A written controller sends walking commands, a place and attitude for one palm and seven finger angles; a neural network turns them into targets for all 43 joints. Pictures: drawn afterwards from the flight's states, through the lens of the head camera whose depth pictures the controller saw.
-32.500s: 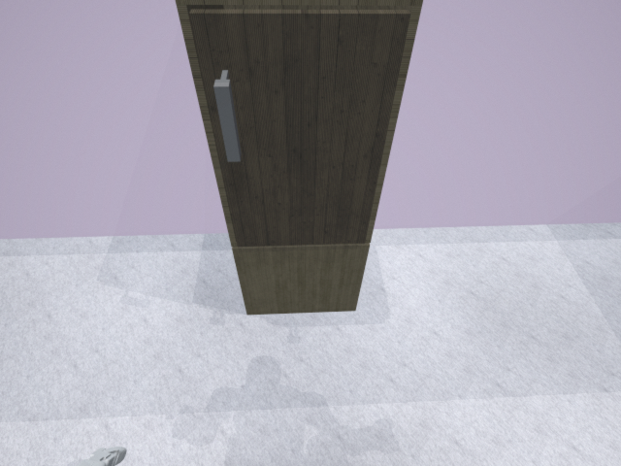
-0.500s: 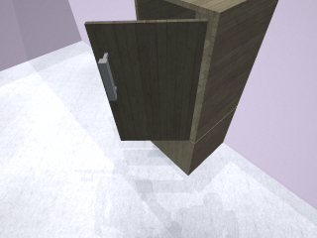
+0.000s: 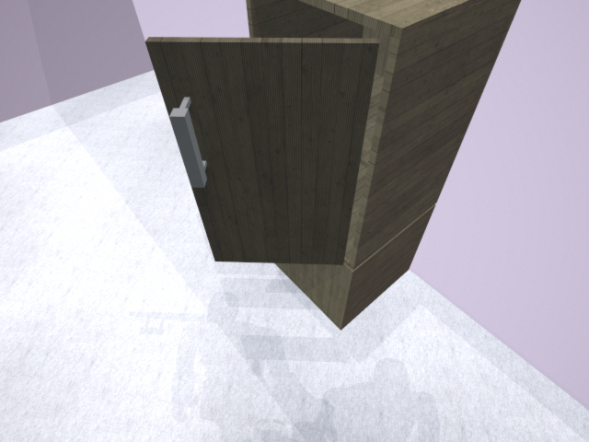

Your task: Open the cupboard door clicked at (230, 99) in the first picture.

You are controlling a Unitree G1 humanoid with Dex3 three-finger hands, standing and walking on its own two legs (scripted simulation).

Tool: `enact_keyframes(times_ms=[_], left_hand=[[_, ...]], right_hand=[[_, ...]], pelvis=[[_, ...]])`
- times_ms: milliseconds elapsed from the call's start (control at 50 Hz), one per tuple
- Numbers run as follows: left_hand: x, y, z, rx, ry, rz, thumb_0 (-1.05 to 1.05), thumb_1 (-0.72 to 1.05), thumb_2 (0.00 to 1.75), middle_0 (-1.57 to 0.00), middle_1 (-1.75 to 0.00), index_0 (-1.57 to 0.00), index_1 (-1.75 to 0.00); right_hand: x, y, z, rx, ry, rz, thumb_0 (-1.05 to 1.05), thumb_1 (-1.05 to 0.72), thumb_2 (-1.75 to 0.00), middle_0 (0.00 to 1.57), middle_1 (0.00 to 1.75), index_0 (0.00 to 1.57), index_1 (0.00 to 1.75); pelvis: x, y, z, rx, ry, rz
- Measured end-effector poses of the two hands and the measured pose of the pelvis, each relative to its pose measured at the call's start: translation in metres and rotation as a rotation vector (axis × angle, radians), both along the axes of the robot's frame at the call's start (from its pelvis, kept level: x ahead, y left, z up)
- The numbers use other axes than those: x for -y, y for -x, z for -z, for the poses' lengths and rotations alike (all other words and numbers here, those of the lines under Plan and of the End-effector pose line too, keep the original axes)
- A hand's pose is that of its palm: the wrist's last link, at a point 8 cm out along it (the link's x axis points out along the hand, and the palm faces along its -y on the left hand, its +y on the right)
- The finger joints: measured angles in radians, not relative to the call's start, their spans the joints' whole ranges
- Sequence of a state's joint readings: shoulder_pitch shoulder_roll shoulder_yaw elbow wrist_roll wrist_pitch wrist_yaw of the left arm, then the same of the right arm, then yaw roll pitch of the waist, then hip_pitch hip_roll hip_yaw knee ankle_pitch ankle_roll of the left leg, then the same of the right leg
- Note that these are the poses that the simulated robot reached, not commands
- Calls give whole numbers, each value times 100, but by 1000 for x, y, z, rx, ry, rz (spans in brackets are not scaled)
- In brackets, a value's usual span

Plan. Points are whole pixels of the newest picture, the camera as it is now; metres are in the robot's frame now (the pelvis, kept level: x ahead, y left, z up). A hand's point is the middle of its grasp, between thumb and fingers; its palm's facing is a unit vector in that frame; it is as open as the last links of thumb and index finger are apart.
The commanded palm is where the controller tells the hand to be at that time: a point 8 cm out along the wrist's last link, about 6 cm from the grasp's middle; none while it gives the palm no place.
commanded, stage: raise the hand with hooked fingers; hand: left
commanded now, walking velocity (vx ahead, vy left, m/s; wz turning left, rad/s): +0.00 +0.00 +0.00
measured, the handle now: (192, 143) +0.58 +0.23 +0.08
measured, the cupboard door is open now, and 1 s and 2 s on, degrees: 47 47 47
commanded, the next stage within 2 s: none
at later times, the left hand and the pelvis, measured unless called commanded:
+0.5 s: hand (140, 423) +0.15 +0.21 -0.02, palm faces +0.13 -0.99 -0.05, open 9.4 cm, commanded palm +0.14 +0.26 -0.01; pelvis -0.03 -0.01 -0.07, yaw +5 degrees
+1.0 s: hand (105, 355) +0.21 +0.26 +0.03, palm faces +0.04 -1.00 -0.06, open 12.4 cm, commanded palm +0.18 +0.31 +0.04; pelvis -0.02 +0.02 -0.04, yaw +3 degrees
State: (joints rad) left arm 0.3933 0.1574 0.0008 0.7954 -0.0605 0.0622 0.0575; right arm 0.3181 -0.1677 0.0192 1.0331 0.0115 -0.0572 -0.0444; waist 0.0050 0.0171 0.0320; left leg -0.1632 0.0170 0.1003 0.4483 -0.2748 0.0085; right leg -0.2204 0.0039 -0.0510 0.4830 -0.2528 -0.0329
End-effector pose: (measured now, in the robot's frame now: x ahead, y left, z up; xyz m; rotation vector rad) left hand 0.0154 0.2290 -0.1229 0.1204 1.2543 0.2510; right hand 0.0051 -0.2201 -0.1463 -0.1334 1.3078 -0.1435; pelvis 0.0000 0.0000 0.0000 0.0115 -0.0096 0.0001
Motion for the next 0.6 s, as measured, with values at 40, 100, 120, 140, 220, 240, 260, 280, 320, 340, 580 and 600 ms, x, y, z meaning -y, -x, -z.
enact_keyframes(times_ms=[40, 100, 120, 140, 220, 240, 260, 280, 320, 340, 580, 600], left_hand=[[-9, -38, -33, 270, -56, -28, 4, 95, 90, -20, -31, -20, -31], [-10, -99, -86, 664, -71, -22, 4, 91, 88, -20, -33, -20, -32], [-9, -118, -101, 788, -62, -3, 3, 90, 88, -20, -34, -20, -33], [-7, -133, -113, 905, -46, 22, 3, 88, 87, -20, -35, -20, -34], [8, -160, -134, 1259, 55, 172, 1, 79, 84, -20, -40, -20, -39], [11, -159, -131, 1297, 74, 220, 1, 76, 83, -21, -41, -21, -40], [12, -155, -125, 1310, 90, 258, 1, 74, 82, -21, -42, -21, -42], [12, -150, -117, 1300, 107, 277, 1, 71, 81, -21, -44, -21, -43], [8, -136, -100, 1240, 134, 263, 0, 66, 80, -22, -46, -22, -46], [5, -128, -92, 1205, 135, 239, 0, 64, 79, -22, -48, -22, -47], [-36, -131, -118, 1257, 43, 260, 1, 35, 67, -24, -66, -24, -65], [-38, -137, -119, 1243, 60, 273, 1, 32, 66, -24, -67, -24, -67]], right_hand=[[11, -21, -7, 146, 38, -5, 1, -92, -90, 20, 30, 20, 30], [28, -63, -18, 353, 81, -45, 2, -91, -90, 20, 30, 20, 30], [33, -78, -23, 420, 93, -60, 1, -91, -90, 20, 30, 20, 30], [37, -93, -28, 485, 103, -75, 1, -91, -90, 20, 30, 20, 30], [49, -150, -51, 712, 132, -137, 1, -91, -90, 20, 30, 20, 30], [50, -162, -56, 757, 136, -154, 1, -91, -90, 20, 30, 20, 30], [50, -174, -60, 794, 139, -169, 1, -91, -90, 20, 30, 20, 30], [49, -184, -63, 825, 142, -183, 1, -91, -90, 20, 30, 20, 30], [45, -201, -68, 869, 143, -206, 1, -90, -90, 20, 30, 20, 30], [41, -208, -69, 882, 140, -219, 1, -90, -90, 20, 30, 20, 30], [-22, -177, -15, 695, 5, -283, 1, -90, -90, 20, 30, 20, 30], [-24, -169, -11, 669, -4, -267, 1, -90, -90, 20, 30, 20, 30]], pelvis=[[1, 0, 2, -3, -2, -20], [0, 5, 7, -24, 1, -56], [1, 7, 10, -40, 1, -61], [1, 9, 14, -59, 0, -60], [7, 17, 35, -137, -10, -40], [8, 18, 41, -150, -12, -38], [9, 19, 47, -161, -13, -36], [10, 20, 52, -170, -14, -35], [11, 21, 61, -178, -12, -37], [12, 22, 63, -181, -9, -41], [6, 29, 69, -190, 56, -85], [5, 29, 67, -190, 56, -82]])
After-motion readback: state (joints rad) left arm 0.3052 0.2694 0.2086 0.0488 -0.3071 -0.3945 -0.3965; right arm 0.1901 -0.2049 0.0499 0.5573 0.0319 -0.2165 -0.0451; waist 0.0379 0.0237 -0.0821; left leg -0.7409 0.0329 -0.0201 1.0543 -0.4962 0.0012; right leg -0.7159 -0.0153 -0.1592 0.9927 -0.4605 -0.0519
